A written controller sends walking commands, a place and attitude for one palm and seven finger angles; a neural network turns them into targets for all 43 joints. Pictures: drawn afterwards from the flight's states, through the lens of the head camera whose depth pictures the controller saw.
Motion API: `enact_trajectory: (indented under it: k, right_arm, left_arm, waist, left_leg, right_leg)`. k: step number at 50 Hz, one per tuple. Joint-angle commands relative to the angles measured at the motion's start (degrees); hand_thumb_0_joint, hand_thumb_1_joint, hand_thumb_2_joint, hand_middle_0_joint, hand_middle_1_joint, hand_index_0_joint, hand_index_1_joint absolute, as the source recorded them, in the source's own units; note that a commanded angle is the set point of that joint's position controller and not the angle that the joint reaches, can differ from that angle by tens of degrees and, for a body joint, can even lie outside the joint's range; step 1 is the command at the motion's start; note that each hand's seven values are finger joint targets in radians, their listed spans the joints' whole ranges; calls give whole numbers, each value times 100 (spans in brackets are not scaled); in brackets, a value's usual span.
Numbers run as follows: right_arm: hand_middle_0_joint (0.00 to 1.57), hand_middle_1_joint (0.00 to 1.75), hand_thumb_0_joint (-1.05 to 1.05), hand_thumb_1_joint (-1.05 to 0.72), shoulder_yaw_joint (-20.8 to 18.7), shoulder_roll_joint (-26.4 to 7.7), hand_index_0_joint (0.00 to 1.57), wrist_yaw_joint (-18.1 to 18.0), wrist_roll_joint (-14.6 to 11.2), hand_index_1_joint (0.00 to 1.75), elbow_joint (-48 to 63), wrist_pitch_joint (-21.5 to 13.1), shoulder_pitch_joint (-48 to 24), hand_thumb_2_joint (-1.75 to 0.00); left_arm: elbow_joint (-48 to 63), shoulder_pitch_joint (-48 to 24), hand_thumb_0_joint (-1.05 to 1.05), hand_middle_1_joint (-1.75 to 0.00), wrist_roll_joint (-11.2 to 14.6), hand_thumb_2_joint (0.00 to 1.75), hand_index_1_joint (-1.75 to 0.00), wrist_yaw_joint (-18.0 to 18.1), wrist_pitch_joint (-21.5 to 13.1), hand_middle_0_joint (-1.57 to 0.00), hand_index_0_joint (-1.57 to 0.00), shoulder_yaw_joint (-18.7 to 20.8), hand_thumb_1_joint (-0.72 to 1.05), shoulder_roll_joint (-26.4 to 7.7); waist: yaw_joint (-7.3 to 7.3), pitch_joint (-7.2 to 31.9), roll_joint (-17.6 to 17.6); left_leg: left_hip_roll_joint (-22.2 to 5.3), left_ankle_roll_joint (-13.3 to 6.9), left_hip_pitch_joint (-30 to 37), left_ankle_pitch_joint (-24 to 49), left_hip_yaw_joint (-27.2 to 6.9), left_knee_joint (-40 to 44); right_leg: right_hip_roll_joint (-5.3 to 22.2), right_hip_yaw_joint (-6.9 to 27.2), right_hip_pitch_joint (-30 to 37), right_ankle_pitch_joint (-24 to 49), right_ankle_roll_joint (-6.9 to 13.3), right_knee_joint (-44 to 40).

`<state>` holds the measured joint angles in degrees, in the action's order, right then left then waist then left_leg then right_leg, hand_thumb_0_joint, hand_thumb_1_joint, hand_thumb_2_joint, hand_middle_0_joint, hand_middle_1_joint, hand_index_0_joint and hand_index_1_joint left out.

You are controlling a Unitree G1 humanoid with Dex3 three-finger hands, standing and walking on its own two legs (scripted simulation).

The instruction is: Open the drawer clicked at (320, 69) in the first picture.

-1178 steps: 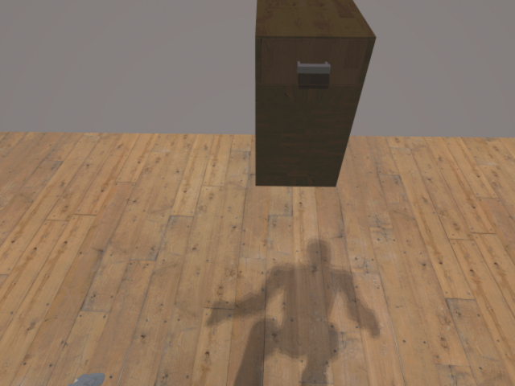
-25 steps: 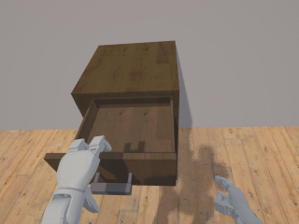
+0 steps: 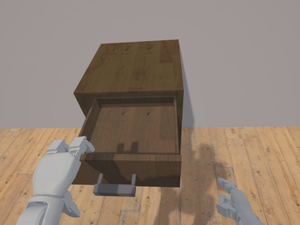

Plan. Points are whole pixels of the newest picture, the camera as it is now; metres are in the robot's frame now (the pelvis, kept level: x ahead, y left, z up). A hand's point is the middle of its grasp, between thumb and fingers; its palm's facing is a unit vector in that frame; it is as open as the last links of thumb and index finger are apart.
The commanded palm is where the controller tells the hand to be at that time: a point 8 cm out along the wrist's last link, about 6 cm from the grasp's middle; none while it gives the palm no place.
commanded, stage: draw the hand back to the body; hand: left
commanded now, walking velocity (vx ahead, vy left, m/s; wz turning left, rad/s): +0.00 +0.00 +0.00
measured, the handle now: (116, 183) +0.25 +0.17 -0.07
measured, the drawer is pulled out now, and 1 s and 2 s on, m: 0.30 0.30 0.30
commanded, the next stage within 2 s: step back with the hand held close in 1.06 s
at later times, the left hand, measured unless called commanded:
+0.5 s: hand (65, 160) +0.20 +0.22 +0.15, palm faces +0.33 -0.86 -0.38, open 11.9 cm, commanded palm +0.15 +0.26 +0.17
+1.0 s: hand (52, 161) +0.19 +0.24 +0.15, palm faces +0.42 -0.81 -0.41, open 7.8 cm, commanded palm +0.14 +0.28 +0.18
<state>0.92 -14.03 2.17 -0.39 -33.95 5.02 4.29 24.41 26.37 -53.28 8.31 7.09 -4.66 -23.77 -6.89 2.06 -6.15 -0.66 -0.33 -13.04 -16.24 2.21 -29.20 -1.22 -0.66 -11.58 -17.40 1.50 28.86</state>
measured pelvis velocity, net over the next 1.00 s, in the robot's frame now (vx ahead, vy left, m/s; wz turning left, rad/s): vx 0.02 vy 0.00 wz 0.03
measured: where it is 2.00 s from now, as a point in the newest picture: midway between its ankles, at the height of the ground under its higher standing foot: outside the picture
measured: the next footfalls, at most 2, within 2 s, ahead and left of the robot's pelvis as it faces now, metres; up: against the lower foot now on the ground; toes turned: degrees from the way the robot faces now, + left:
none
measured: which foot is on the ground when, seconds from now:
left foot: down 0.00-1.00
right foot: down 0.00-1.00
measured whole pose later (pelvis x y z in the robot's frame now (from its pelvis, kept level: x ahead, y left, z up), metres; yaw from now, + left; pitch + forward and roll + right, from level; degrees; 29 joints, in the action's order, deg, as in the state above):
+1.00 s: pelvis +0.02 +0.00 +0.01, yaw +2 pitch -2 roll +0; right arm 1.0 -12.0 -3.7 -0.7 -35.7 -5.8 8.7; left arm 27.4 32.1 3.4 6.6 -5.5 15.3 -18.3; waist -3.9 -0.6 -3.7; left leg -0.6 0.2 -7.2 -15.8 0.2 -25.2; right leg -1.3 -2.7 -4.2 -16.6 1.6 22.9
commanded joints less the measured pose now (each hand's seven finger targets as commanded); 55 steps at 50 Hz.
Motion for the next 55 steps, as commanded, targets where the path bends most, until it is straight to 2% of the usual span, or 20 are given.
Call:
enact_trajectory:
  k: [1, 3, 4, 5, 6, 7, 8, 12, 13, 14, 16, 24, 26, 27, 32, 37, 40, 43, 52, 55]
  right_arm:
    - [20, 30, 0, -90, -145, -424, 20, -66, -28, 30, 1051, -286, -1059, -90]
    - [20, 30, 0, -90, -128, -422, 20, -86, -20, 30, 1087, -295, -1026, -90]
    - [20, 30, 0, -90, -91, 6, 20, -233, -134, 30, 1493, -721, -650, -90]
    - [20, 30, 0, -90, -83, -186, 20, -351, -86, 30, 1363, -996, -501, -90]
    - [20, 30, 0, -90, -39, -246, 20, -507, -26, 30, 1320, -1072, -439, -90]
    - [20, 30, 0, -90, -12, -280, 20, -590, -5, 30, 1204, -1184, -468, -90]
    - [20, 30, 0, -90, 42, -210, 20, -631, 39, 30, 1255, -1321, -338, -90]
    - [20, 30, 0, -90, 3, -241, 20, -671, 71, 30, 980, -1517, -226, -90]
    - [20, 30, 0, -90, 12, -226, 20, -670, 68, 30, 952, -1522, -185, -90]
    - [20, 30, 0, -90, -11, -235, 20, -670, 56, 30, 941, -1519, -172, -90]
    - [20, 30, 0, -90, -49, -264, 20, -657, 52, 30, 936, -1541, -189, -90]
    - [20, 30, 0, -90, -166, -321, 20, -617, 9, 30, 855, -1557, -193, -90]
    - [20, 30, 0, -90, -194, -319, 20, -628, -5, 30, 830, -1518, -204, -90]
    - [20, 30, 0, -90, -203, -332, 20, -635, -18, 30, 822, -1515, -216, -90]
    - [20, 30, 0, -90, -215, -328, 20, -664, -44, 30, 783, -1428, -259, -90]
    - [20, 30, 0, -90, -219, -338, 20, -671, -54, 30, 777, -1405, -268, -90]
    - [20, 30, 0, -90, -220, -331, 20, -671, -53, 30, 779, -1394, -254, -90]
    - [20, 30, 0, -90, -211, -351, 20, -654, -49, 30, 769, -1402, -266, -90]
    - [20, 30, 0, -90, -177, -336, 20, -664, -37, 30, 785, -1373, -282, -90]
    - [20, 30, 0, -90, -185, -334, 20, -661, -49, 30, 798, -1363, -286, -90]
  left_arm:
    - [1208, -588, 0, -120, 0, 30, -120, 224, -85, -30, -30, 814, -50, -881]
    - [1337, -525, 0, -120, 19, 30, -120, 194, -62, -30, -30, 967, -50, -1018]
    - [1522, -673, 0, -118, 4487, 32, -118, -41, -632, -30, -30, 461, -47, 1167]
    - [1164, -4, 0, -115, 4706, 33, -115, -46, -921, -29, -29, 931, -43, 446]
    - [1612, 226, 0, -113, 5104, 34, -113, -27, -1116, -29, -29, 1445, -40, 48]
    - [1754, 192, 0, -111, 5270, 36, -111, 23, -1241, -29, -29, 1805, -36, -303]
    - [2308, -121, 0, -109, 5286, 37, -109, 25, -1427, -29, -29, 1689, -32, -161]
    - [1830, 87, 0, -100, 5450, 43, -100, 23, -1509, -28, -28, 1928, -18, -154]
    - [1684, 134, 0, -98, 5475, 45, -98, -8, -1525, -27, -27, 1815, -15, 27]
    - [1593, 123, 0, -95, 5508, 47, -95, -25, -1535, -27, -27, 1862, -12, 18]
    - [1709, 156, 0, -91, 5532, 50, -91, -63, -1602, -27, -27, 1888, -5, 30]
    - [1855, 509, 0, -73, 5588, 62, -73, -94, -1697, -25, -25, 2247, 23, -206]
    - [1783, 580, 0, -68, 5607, 64, -68, -85, -1680, -24, -24, 2377, 31, -263]
    - [1866, 484, 0, -66, 5612, 66, -66, -83, -1684, -24, -24, 2434, 34, -333]
    - [1618, 398, 0, -55, 5656, 74, -55, -73, -1666, -23, -23, 2629, 51, -388]
    - [1618, 297, 0, -43, 5689, 81, -43, -56, -1683, -22, -22, 2814, 69, -509]
    - [1447, 376, 0, -37, 5688, 86, -37, -74, -1664, -21, -21, 2682, 80, -358]
    - [1489, 255, 0, -30, 5681, 90, -30, -84, -1650, -20, -20, 2617, 90, -343]
    - [1621, 175, 0, -30, 5689, 90, -30, -61, -1618, -20, -20, 2733, 90, -479]
    - [1510, 302, 0, -30, 5694, 90, -30, -67, -1613, -20, -20, 2703, 90, -410]
  waist:
    - [23, 635, 468]
    - [-16, 836, 337]
    - [668, 239, 1164]
    - [493, 337, 1273]
    - [369, 372, 1095]
    - [344, 308, 779]
    - [332, 546, 328]
    - [381, -107, 282]
    - [411, -203, 216]
    - [413, -263, 376]
    - [390, -55, 177]
    - [347, 413, 269]
    - [344, 452, 497]
    - [370, 430, 335]
    - [368, 157, 382]
    - [351, 252, 265]
    - [371, 185, 476]
    - [391, 153, 336]
    - [362, 204, 217]
    - [357, 177, 366]
  left_leg:
    - [36, -117, 508, 1455, -132, 263]
    - [28, -132, 526, 1483, -126, 232]
    - [-159, -333, 1147, 1135, -163, 256]
    - [-242, -303, 1133, 1084, -201, 312]
    - [-206, -254, 1045, 1274, -167, 418]
    - [-191, -176, 988, 1240, -193, 462]
    - [-123, -160, 1056, 1438, -162, 483]
    - [-165, -90, 828, 1502, -184, 556]
    - [-156, -96, 820, 1411, -160, 584]
    - [-177, -99, 798, 1391, -180, 602]
    - [-172, -106, 891, 1519, -159, 594]
    - [-192, -76, 971, 2089, -186, 520]
    - [-192, -87, 991, 2206, -169, 484]
    - [-188, -70, 995, 2215, -161, 471]
    - [-184, -63, 915, 1938, -170, 533]
    - [-167, -59, 967, 1811, -168, 557]
    - [-177, -91, 982, 1820, -157, 536]
    - [-175, -82, 990, 1823, -173, 553]
    - [-162, -58, 984, 1838, -214, 564]
    - [-186, -70, 964, 1806, -219, 583]
  right_leg:
    - [73, 140, -158, 1291, 55, -522]
    - [83, 122, -34, 1328, 72, -494]
    - [38, -136, 18, 1319, -6, -480]
    - [52, -151, 45, 1094, -26, -453]
    - [154, -150, 242, 1276, -55, -569]
    - [180, -101, 284, 1221, -40, -604]
    - [237, -115, 393, 1378, -18, -616]
    - [236, -133, 267, 1430, -2, -841]
    - [255, -147, 226, 1399, -16, -883]
    - [255, -154, 214, 1380, -22, -900]
    - [271, -129, 321, 1511, -18, -879]
    - [271, -173, 581, 2051, -27, -764]
    - [269, -175, 583, 2237, -51, -750]
    - [270, -142, 575, 2244, -36, -784]
    - [259, -164, 422, 2016, -46, -869]
    - [270, -152, 445, 1887, -46, -902]
    - [271, -162, 379, 1930, -76, -900]
    - [270, -150, 368, 1913, -68, -916]
    - [263, -152, 428, 1900, -43, -925]
    - [261, -174, 416, 1855, -61, -899]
